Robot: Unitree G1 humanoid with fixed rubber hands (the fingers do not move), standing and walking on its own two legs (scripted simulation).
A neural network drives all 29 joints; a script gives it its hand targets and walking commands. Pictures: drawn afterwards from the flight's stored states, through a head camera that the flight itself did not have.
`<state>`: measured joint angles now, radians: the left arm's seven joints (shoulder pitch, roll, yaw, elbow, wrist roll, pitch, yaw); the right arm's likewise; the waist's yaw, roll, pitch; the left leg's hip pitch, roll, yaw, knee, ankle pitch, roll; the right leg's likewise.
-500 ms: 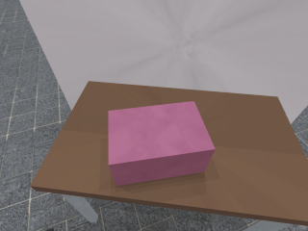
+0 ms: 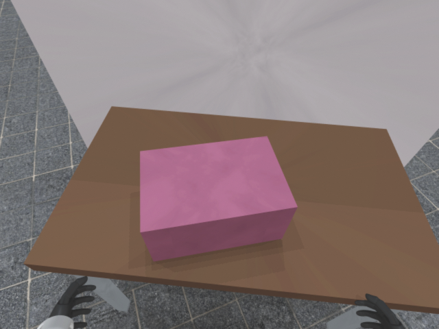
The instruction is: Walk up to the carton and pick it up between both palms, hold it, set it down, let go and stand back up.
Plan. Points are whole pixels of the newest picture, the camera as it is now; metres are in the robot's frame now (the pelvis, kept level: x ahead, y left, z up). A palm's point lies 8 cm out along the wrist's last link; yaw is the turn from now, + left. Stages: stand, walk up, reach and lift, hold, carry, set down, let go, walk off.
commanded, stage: reach and lift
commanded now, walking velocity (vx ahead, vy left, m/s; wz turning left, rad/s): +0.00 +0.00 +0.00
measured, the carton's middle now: (212, 196) +0.41 +0.03 -0.06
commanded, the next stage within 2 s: none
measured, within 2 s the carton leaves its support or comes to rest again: neither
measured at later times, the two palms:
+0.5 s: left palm (57, 321) +0.15 +0.27 -0.03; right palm (394, 314) +0.16 -0.28 -0.03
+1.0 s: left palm (65, 313) +0.16 +0.26 -0.01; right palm (380, 293) +0.19 -0.26 -0.02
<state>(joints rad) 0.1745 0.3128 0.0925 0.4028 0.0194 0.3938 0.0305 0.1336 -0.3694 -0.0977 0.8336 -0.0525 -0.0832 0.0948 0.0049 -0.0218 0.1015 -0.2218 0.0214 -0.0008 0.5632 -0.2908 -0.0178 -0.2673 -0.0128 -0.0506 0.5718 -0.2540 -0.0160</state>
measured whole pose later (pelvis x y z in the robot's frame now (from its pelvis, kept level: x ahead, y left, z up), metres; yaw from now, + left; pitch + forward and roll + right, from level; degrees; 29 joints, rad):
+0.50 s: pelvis +0.00 +0.00 +0.01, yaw -1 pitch -1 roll +1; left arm 0.29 0.29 0.09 0.35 -0.06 0.07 0.07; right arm 0.22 -0.34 -0.10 0.64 0.07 -0.23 0.13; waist 0.04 -0.03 0.01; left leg -0.20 0.02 0.01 0.44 -0.23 -0.02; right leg -0.26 -0.01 -0.04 0.48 -0.20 -0.02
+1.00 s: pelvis +0.01 +0.00 +0.01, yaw -1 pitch +0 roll +1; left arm 0.37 0.24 0.05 0.34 -0.11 -0.27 0.09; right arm 0.22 -0.34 -0.02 0.64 0.29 -0.42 0.17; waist 0.05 -0.03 0.00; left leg -0.19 0.02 0.01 0.41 -0.23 -0.03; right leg -0.25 -0.01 -0.04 0.44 -0.20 -0.02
